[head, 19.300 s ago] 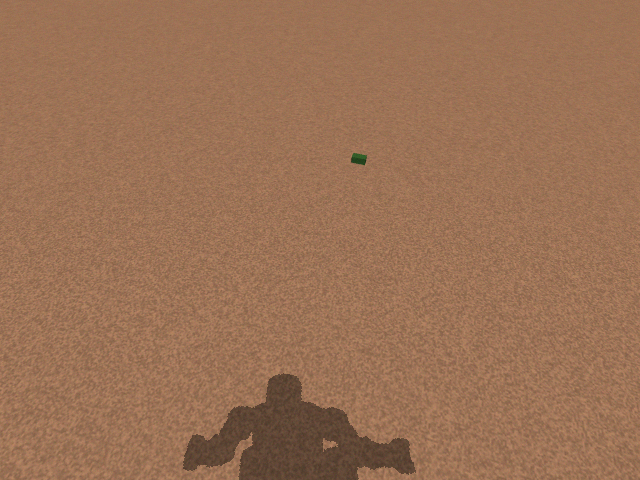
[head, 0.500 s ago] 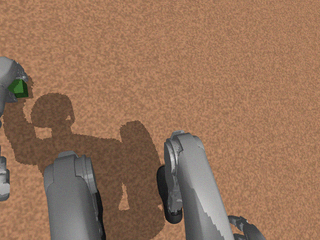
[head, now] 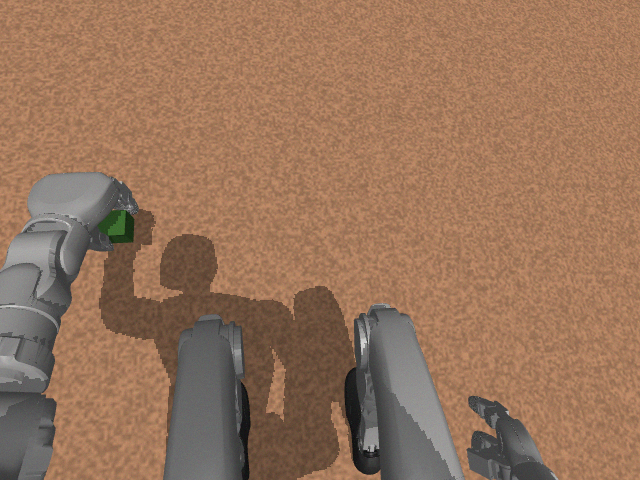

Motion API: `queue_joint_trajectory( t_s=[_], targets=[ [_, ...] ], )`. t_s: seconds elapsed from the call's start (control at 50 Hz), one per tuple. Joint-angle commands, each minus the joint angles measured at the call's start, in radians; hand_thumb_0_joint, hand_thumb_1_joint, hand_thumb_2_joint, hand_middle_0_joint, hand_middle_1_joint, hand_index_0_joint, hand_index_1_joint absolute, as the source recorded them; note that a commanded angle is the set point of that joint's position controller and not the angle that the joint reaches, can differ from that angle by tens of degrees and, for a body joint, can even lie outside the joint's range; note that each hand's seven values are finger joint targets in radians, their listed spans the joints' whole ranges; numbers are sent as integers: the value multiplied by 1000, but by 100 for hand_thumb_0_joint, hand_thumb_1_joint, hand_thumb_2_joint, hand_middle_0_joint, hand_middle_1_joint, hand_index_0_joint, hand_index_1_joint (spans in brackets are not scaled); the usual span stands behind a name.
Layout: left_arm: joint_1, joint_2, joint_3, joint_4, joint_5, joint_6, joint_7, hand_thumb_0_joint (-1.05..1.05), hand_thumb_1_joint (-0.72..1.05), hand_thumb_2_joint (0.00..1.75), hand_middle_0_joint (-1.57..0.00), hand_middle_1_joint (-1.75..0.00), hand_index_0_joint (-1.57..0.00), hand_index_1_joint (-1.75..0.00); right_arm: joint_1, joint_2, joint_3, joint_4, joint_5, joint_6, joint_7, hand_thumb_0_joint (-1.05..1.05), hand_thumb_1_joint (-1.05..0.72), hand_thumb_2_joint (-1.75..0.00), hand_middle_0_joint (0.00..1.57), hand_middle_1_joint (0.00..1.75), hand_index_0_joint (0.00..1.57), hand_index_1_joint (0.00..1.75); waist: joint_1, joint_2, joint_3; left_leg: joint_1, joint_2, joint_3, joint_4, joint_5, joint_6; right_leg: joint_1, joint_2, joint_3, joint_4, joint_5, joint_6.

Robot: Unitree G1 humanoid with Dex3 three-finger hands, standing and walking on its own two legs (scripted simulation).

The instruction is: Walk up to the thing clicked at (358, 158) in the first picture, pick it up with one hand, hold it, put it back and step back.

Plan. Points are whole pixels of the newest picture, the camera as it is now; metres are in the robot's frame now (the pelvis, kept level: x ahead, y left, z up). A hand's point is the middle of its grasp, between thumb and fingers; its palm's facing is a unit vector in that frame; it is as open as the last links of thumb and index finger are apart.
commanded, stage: lift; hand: left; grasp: from above
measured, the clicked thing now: (102, 227) +0.44 +0.28 -0.13
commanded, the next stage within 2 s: hold in 0.96 s
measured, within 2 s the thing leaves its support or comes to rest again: neither
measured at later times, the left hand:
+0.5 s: hand (9, 219) +0.36 +0.24 +0.11, palm faces -0.44 -0.07 -0.89, open 6.5 cm
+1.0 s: hand out of the picture +0.38 +0.23 +0.20, palm faces -0.45 -0.08 -0.89, open 6.5 cm
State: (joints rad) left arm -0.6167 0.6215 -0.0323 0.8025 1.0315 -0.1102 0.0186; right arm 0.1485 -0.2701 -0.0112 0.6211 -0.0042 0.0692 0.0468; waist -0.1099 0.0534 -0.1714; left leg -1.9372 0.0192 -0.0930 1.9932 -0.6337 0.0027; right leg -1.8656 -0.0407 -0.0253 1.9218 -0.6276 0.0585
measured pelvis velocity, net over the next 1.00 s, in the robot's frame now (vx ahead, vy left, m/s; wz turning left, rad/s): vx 0.06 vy -0.01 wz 0.03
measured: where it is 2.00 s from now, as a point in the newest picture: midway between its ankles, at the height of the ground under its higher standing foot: (300, 446)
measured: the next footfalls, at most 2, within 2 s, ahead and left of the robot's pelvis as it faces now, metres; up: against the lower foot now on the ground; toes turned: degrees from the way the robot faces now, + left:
none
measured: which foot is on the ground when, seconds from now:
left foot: down 0.00-1.00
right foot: down 0.00-1.00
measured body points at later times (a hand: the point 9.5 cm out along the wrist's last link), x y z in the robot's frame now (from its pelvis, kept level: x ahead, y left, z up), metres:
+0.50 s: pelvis +0.02 -0.01 +0.18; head +0.11 +0.00 +0.62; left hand +0.38 +0.25 +0.16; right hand +0.14 -0.27 +0.06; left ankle +0.09 +0.12 -0.43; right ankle +0.10 -0.15 -0.43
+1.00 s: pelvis +0.06 -0.01 +0.27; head +0.12 -0.01 +0.72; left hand +0.40 +0.23 +0.25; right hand +0.17 -0.27 +0.14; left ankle +0.09 +0.12 -0.43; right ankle +0.10 -0.15 -0.43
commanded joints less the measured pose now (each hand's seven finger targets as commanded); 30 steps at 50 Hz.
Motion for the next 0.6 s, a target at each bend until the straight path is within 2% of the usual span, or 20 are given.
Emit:
queue_joint_trajectory(
  t_s=[0.0, 0.04, 0.06, 0.1, 0.14, 0.18, 0.2, 0.22, 0.26, 0.28, 0.32, 0.42, 0.44, 0.46, 0.5, 0.58],
  targets=[
    [-276, 244, 86, -263, -31, 17, 36, 0, 94, 8, -122, -15, -127, -10, 130, -190, -79, -55, 5, -16, -34, 0, -90, -90, 20, 30, 20, 30, -9, 164, -629, 638, -10, 15, -411, 102, 20, 401, 48, -53, -306, 160, -78],
    [-215, 218, 75, -267, -49, 28, 32, 0, 93, 8, -122, -13, -127, -9, 113, -179, -74, -53, 10, -18, -43, 0, -89, -90, 20, 30, 20, 30, -6, 142, -582, 666, -7, 13, -465, 75, 19, 446, 50, -49, -361, 139, -75],
    [-214, 208, 61, -290, -45, 32, 28, 0, 93, 8, -122, -14, -126, -9, 107, -172, -75, -51, 11, -20, -48, 0, -90, -90, 20, 30, 20, 30, -5, 123, -587, 690, -7, 29, -475, 89, 21, 484, 53, -45, -397, 144, -75],
    [-162, 222, 82, -316, -51, 40, 29, 0, 92, 8, -121, -15, -126, -10, 97, -165, -74, -52, 15, -21, -58, 0, -89, -90, 20, 30, 20, 30, 9, 114, -591, 727, -10, 41, -515, 100, 22, 554, 52, -31, -454, 144, -74],
    [-115, 162, 41, -327, -56, 47, 26, 0, 92, 10, -123, -12, -126, -8, 87, -156, -71, -48, 20, -28, -67, 0, -90, -90, 20, 30, 20, 30, 8, 110, -540, 773, -6, 38, -573, 93, 19, 590, 54, -31, -496, 146, -74],
    [-77, 175, 61, -326, -54, 55, 33, 0, 92, 6, -121, -11, -125, -7, 79, -154, -68, -39, 27, -34, -77, 0, -89, -90, 20, 30, 20, 30, 23, 93, -507, 825, -1, 27, -630, 98, 14, 632, 56, -31, -532, 148, -75],
    [-96, 166, 52, -360, -51, 54, 38, 0, 91, 7, -121, -11, -125, -7, 80, -149, -68, -41, 28, -37, -82, 0, -89, -90, 20, 30, 20, 30, 20, 105, -512, 857, 0, 29, -655, 98, 13, 658, 58, -28, -558, 149, -76],
    [-104, 160, 48, -347, -50, 55, 45, 0, 91, 9, -122, -11, -125, -8, 79, -142, -65, -34, 28, -41, -86, 0, -89, -90, 20, 30, 20, 30, 12, 92, -479, 863, -1, 36, -669, 103, 15, 679, 58, -21, -591, 150, -75],
    [-84, 145, 40, -321, -51, 59, 59, 0, 90, 8, -121, -11, -125, -8, 71, -135, -59, -27, 33, -52, -95, 0, -90, -90, 20, 30, 20, 30, 18, 56, -415, 884, -4, 36, -727, 67, 17, 738, 59, -12, -657, 117, -73],
    [-84, 123, 25, -304, -50, 59, 65, 0, 89, 8, -120, -12, -124, -8, 73, -132, -58, -25, 35, -58, -99, 0, -90, -90, 20, 30, 20, 30, 9, 53, -390, 901, -4, 33, -754, 53, 16, 750, 61, -8, -683, 104, -72],
    [-64, 112, 22, -282, -46, 61, 76, 0, 88, 7, -119, -12, -123, -8, 67, -135, -61, -14, 35, -70, -105, 0, -90, -90, 20, 30, 20, 30, 28, 58, -372, 955, 0, 21, -807, 57, 11, 785, 61, -6, -716, 110, -73],
    [-40, 47, -30, -213, -44, 68, 90, 0, 86, 5, -118, -12, -122, -8, 74, -123, -60, -5, 42, -94, -112, 0, -90, -90, 20, 30, 20, 30, 22, 18, -291, 1032, -3, 36, -906, 83, 8, 899, 64, 12, -848, 115, -73],
    [-57, 69, -17, -236, -43, 67, 96, 0, 84, 7, -117, -13, -121, -9, 74, -127, -64, -1, 42, -97, -113, 0, -90, -90, 20, 30, 20, 30, 32, 29, -307, 1060, -6, 42, -924, 88, 8, 932, 63, 19, -876, 116, -72],
    [-64, 60, -24, -216, -46, 67, 99, 0, 83, 9, -117, -13, -120, -10, 73, -124, -63, -2, 41, -101, -114, 0, -90, -90, 20, 30, 20, 30, 29, 32, -289, 1070, -9, 46, -943, 78, 8, 947, 65, 25, -902, 103, -71],
    [-35, 36, -37, -187, -39, 71, 110, 0, 83, 7, -117, -11, -120, -8, 74, -116, -61, 4, 42, -108, -114, 0, -90, -90, 20, 30, 20, 30, 36, 16, -272, 1107, -14, 52, -977, 114, 5, 997, 65, 26, -940, 128, -72],
    [-61, 37, -40, -179, -31, 70, 128, 0, 82, 9, -117, -12, -120, -9, 92, -118, -65, 15, 40, -115, -119, 0, -90, -90, 20, 30, 20, 30, 38, 24, -258, 1196, -14, 66, -1043, 185, 2, 1070, 67, 25, -1005, 201, -68]
  ],
)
